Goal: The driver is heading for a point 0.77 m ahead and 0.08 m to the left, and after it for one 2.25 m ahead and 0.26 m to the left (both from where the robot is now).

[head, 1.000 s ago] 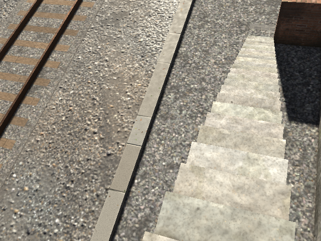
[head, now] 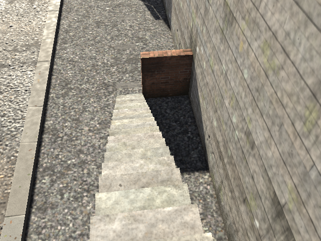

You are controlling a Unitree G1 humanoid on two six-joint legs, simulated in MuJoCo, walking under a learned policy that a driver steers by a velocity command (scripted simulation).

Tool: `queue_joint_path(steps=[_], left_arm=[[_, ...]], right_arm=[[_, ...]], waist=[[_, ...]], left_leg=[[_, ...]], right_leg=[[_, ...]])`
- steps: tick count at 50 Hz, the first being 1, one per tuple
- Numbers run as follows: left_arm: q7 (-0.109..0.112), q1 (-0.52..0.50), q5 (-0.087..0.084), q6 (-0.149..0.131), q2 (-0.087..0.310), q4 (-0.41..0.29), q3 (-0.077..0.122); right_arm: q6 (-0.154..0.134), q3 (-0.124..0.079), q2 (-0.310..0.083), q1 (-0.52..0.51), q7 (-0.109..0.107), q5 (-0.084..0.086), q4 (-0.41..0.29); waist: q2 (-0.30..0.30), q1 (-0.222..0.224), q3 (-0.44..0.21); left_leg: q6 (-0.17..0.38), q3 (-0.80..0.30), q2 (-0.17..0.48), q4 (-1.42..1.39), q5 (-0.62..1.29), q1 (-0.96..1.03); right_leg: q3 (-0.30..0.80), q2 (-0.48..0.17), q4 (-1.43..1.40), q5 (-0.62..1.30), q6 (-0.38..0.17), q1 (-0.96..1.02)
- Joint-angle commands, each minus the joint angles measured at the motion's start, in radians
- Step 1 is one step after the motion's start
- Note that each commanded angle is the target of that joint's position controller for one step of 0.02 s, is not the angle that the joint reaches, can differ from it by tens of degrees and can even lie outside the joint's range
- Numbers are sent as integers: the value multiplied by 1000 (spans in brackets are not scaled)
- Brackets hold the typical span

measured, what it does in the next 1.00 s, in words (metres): goes down, turning left: right foot 0.19 m lower, then left foot 0.19 m lower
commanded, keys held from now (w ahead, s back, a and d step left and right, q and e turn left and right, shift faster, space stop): w+e+shift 0.04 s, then w+shift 0.18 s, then w+q+shift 0.78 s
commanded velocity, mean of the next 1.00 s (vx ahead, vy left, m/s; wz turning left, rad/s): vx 1.00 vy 0.00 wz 0.29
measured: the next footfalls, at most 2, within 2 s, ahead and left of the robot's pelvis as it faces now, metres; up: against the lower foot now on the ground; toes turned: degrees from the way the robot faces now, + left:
right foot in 0.20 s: +0.26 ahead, -0.19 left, -0.19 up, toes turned -9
left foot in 0.82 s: +0.51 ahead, +0.03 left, -0.38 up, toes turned +17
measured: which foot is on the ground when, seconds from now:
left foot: down 0.00-0.20, up 0.22-0.80, down 0.82-1.00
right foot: up 0.00-0.18, down 0.20-0.82, up 0.84-1.00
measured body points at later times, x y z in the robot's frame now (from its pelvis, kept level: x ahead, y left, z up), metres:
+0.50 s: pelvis +0.27 -0.10 -0.15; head +0.26 -0.12 +0.30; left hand +0.25 +0.12 -0.30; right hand +0.35 -0.39 -0.28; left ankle +0.48 +0.05 -0.76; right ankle +0.22 -0.18 -0.86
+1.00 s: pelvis +0.56 -0.01 -0.37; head +0.60 +0.00 +0.08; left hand +0.51 +0.28 -0.49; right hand +0.69 -0.22 -0.51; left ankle +0.47 +0.02 -1.05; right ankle +0.65 -0.13 -0.98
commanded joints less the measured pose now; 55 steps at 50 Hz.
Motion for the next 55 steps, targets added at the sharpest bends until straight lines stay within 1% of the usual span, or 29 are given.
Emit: queue_joint_path(steps=[1,3,5,8,10,11,12,15,16,17,18,19,23,26,27,28,32,37,39,40,41,42,43,45,47,49,51,53,55], left_arm=[[46,253,-78,9,137,-4,85],[52,-81,-45,-21,106,-77,72],[8,-126,-50,-46,126,-74,89],[-47,265,-52,-65,55,56,126],[-37,365,13,-64,96,97,135],[-59,406,20,-78,142,124,118],[-78,519,-14,-79,171,100,101],[-78,433,-25,-56,102,88,48],[-30,295,106,-104,192,79,50],[1,243,127,-139,135,54,34],[9,181,132,-159,117,59,19],[-28,129,-42,-131,63,36,14],[-60,254,9,-120,72,132,23],[-33,228,-3,-119,50,164,2],[7,181,111,-167,22,183,-20],[21,184,113,-190,16,187,-23],[22,279,109,-195,18,215,-16],[13,477,171,-139,12,299,-14],[2,285,157,-123,53,245,-5],[-14,211,134,-131,107,231,2],[-28,66,-131,-86,186,154,-9],[-3,32,-135,-101,165,104,-4],[11,120,-64,-105,192,87,17],[-16,41,33,-91,183,30,19],[-37,200,39,-96,78,21,12],[-32,338,2,-28,113,104,33],[-39,333,-21,-51,154,153,68],[-55,336,-52,-54,81,160,63],[-78,575,-65,-78,141,233,106]], right_arm=[[-21,-40,-174,-202,-22,52,-121],[-50,-30,-138,-39,-21,61,-69],[-37,-9,-87,-17,-44,20,-74],[27,-3,-142,-51,-76,53,-68],[60,22,-112,43,-77,77,-66],[55,-17,-120,214,-80,66,-44],[68,-47,-211,210,-91,67,-70],[127,-66,-153,-79,-92,44,-191],[100,-27,-16,-39,-127,-123,-148],[103,-5,51,-69,-132,-158,-153],[118,-15,45,-113,-134,-144,-134],[144,-20,-19,-83,-115,106,-198],[155,-69,-108,-74,-123,67,-142],[150,-86,-84,-166,-129,61,-176],[118,-29,48,-336,-90,-154,-216],[98,-31,58,-339,-70,-164,-203],[50,-47,-9,-383,-56,-84,-198],[76,-66,-66,-499,-55,-97,-230],[78,-86,-100,-295,-61,-80,-193],[93,-108,-137,-106,-58,-75,-152],[68,-146,-145,111,-65,109,-143],[34,-151,-232,191,-54,55,-86],[28,-107,-171,140,-51,33,-155],[30,-91,-137,63,-71,54,-219],[16,-47,-52,-30,-51,58,-240],[3,-33,-26,-244,-65,1,-311],[-25,4,40,-172,-78,34,-307],[-16,1,-11,-138,-90,65,-312],[33,6,-60,-274,-104,47,-334]], waist=[[469,124,54],[132,-66,131],[14,-84,143],[201,61,7],[83,70,-1],[-298,21,-7],[-490,131,-188],[-165,73,-109],[-185,11,-213],[-87,-23,-173],[-36,-38,-98],[-20,-67,-20],[30,-14,4],[52,-2,92],[57,-5,116],[74,8,56],[27,85,58],[-53,213,127],[-2,54,51],[-42,-70,-34],[-123,-96,29],[341,-178,70],[455,-102,-86],[22,-70,-90],[195,84,-66],[94,172,-82],[-18,150,-31],[38,111,-119],[157,252,-225]], left_leg=[[202,-481,457,-350,421,-121],[176,-465,397,-291,116,-36],[110,-227,253,-140,-93,-89],[140,-63,257,57,236,-212],[135,91,170,502,444,-230],[93,115,12,1002,-139,-541],[105,-87,-62,1289,-342,-681],[216,-203,-71,793,167,-816],[156,-296,-107,849,331,-688],[79,-286,-99,610,488,-549],[49,-266,-112,602,578,-519],[64,-280,-32,548,417,-635],[152,-271,-41,162,829,-586],[169,-226,-53,41,994,-539],[175,-168,-26,-16,1299,-433],[181,-131,-40,-36,1396,-348],[207,-57,-29,-146,1350,-346],[266,31,26,-228,1044,-521],[289,119,-6,-277,925,-60],[299,169,-70,-212,821,260],[312,-1,-79,-375,816,607],[348,-137,-23,-499,1370,794],[405,-292,64,-326,1631,940],[339,-269,2,-388,1144,716],[448,-461,95,-226,1206,455],[441,-414,72,-216,747,-188],[360,-284,-56,-31,539,-448],[311,-220,-102,15,469,-425],[266,-254,-146,317,602,-389]], right_leg=[[150,-247,-83,495,57,-63],[124,-194,-272,527,6,-156],[104,-195,-786,906,-44,110],[-17,-167,-855,805,-33,733],[-61,-109,-1019,648,-7,960],[81,-213,-837,1184,-20,1149],[175,-349,-748,1434,-20,1296],[162,-415,-744,906,70,842],[305,-505,-723,796,-30,772],[331,-529,-905,537,-69,485],[344,-501,-926,442,-96,396],[365,-571,-1046,446,-41,458],[208,-438,-1019,333,4,557],[102,-412,-1007,250,37,562],[-51,-337,-979,85,57,425],[-83,-329,-953,-41,57,412],[-158,-367,-782,63,41,578],[-141,-402,-562,400,45,900],[-218,-402,-404,658,57,649],[-215,-415,-203,860,54,506],[-229,-379,86,755,94,161],[-304,-181,616,-264,133,-142],[-136,-182,537,-503,139,-267],[-198,-200,260,-393,84,-261],[-79,-241,147,-175,87,-264],[-74,-211,-183,78,194,244],[-107,-97,-442,524,181,493],[-179,-29,-650,543,178,809],[-126,-82,-587,756,120,1075]])
Over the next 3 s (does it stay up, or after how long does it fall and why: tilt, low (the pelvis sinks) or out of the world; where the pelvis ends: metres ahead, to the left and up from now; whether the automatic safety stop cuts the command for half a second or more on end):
stays up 1.78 0.09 -1.27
